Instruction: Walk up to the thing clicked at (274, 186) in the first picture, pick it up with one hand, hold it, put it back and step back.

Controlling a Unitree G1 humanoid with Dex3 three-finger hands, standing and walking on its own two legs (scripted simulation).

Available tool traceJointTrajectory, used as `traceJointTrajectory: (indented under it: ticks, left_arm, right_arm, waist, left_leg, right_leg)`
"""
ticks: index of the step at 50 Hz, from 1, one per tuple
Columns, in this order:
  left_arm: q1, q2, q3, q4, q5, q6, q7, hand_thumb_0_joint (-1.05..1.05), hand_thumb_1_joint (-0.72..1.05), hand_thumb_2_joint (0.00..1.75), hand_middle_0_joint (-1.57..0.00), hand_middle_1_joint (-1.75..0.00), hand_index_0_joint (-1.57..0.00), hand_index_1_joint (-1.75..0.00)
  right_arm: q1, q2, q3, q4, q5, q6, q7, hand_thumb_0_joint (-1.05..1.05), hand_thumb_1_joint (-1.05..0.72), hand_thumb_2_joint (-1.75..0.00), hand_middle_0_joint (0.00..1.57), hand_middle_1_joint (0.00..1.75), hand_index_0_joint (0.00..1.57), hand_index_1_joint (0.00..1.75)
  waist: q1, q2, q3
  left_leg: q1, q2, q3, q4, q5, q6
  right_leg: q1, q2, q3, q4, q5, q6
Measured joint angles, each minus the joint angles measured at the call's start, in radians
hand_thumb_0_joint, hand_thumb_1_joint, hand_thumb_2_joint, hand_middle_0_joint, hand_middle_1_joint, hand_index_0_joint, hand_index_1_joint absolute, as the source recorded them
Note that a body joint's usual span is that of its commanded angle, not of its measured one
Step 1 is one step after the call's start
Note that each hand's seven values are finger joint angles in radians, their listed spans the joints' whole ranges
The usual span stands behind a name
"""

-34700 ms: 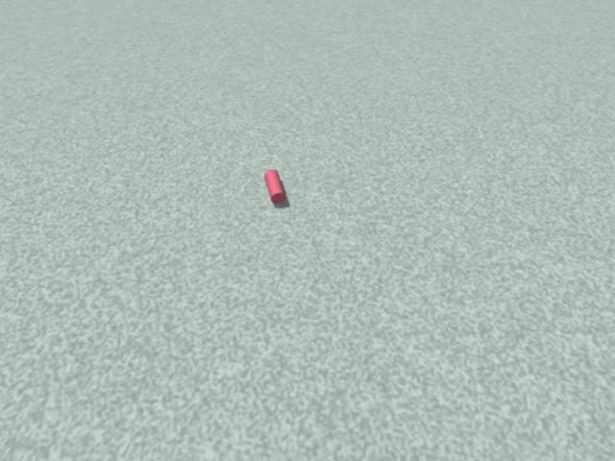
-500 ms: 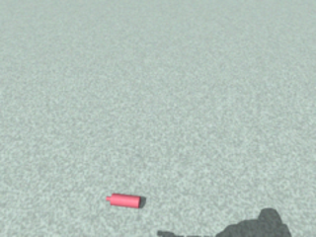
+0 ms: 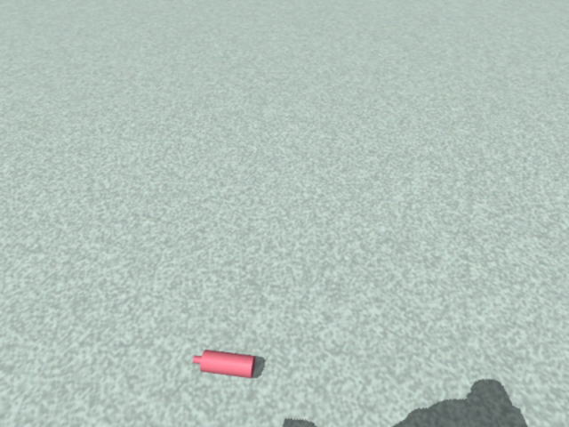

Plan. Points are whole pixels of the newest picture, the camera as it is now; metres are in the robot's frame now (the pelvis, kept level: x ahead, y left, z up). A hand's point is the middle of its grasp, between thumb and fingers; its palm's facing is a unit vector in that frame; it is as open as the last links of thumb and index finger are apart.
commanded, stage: stand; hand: left
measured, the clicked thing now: (223, 363) +0.46 +0.23 -0.75
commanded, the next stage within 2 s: none
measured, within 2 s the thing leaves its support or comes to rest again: neither
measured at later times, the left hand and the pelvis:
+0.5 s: hand out of the picture +0.06 +0.25 -0.15, palm faces -0.02 -0.94 -0.35, open 7.4 cm; pelvis -0.01 -0.01 +0.00, yaw -1 degrees
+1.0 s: hand out of the picture +0.06 +0.24 -0.16, palm faces -0.04 -0.94 -0.35, open 7.4 cm; pelvis -0.01 -0.01 +0.00, yaw -1 degrees
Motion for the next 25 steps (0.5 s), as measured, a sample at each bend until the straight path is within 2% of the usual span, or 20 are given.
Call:
traceJointTrajectory:
  ticks: [25]
  left_arm:
    - [0.034, 0.003, -0.016, -0.009, -0.002, 0.008, -0.007, 0.0, 0.9, 0.9, -0.2, -0.3, -0.21, -0.3]
  right_arm:
    - [0.004, -0.014, 0.016, -0.018, -0.001, -0.008, -0.003, 0.01, -0.9, -0.9, 0.21, 0.3, 0.21, 0.3]
  waist:
    - [0.006, 0.004, 0.004]
  left_leg:
    - [0.005, 0.011, 0.012, -0.028, 0.023, -0.01]
  right_leg:
    - [-0.012, 0.01, 0.013, -0.002, 0.016, -0.008]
